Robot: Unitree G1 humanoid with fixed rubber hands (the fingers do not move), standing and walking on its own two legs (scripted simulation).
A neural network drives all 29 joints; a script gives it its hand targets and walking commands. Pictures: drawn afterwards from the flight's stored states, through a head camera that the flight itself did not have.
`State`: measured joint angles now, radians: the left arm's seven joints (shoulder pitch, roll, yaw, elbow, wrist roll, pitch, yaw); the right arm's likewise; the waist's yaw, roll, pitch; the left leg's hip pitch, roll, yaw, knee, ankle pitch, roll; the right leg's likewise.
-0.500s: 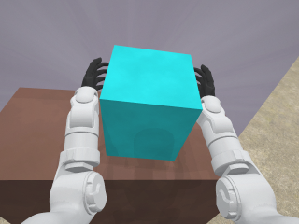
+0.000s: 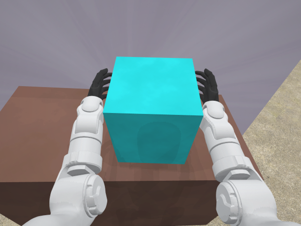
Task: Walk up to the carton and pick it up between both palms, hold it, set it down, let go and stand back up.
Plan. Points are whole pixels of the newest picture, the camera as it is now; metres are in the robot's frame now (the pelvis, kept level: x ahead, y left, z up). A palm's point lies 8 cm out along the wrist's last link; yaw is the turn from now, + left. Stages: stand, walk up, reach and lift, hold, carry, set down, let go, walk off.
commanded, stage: set down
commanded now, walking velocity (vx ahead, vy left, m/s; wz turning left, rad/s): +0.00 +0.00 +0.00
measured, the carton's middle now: (152, 113) +0.42 -0.01 +0.09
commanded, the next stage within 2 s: none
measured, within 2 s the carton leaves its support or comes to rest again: neither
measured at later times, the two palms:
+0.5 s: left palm (98, 103) +0.42 +0.15 +0.12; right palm (207, 106) +0.40 -0.15 +0.14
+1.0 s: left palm (101, 108) +0.43 +0.14 +0.09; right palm (205, 112) +0.40 -0.15 +0.11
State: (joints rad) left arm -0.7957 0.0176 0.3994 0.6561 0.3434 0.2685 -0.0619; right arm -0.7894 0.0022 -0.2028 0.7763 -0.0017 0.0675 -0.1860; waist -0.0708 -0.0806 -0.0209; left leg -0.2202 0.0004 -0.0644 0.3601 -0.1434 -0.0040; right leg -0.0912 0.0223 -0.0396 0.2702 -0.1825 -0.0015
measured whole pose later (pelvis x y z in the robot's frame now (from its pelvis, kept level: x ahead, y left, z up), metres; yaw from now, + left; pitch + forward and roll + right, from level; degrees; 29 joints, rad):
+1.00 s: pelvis +0.01 +0.00 +0.00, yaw +0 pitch +1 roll -1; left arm -0.78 0.02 0.45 0.85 0.34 0.09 -0.07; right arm -0.72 0.10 -0.39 0.78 -0.22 -0.02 -0.14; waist -0.07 -0.07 0.01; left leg -0.22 0.00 -0.06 0.36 -0.16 0.00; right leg -0.09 0.02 -0.04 0.27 -0.20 0.00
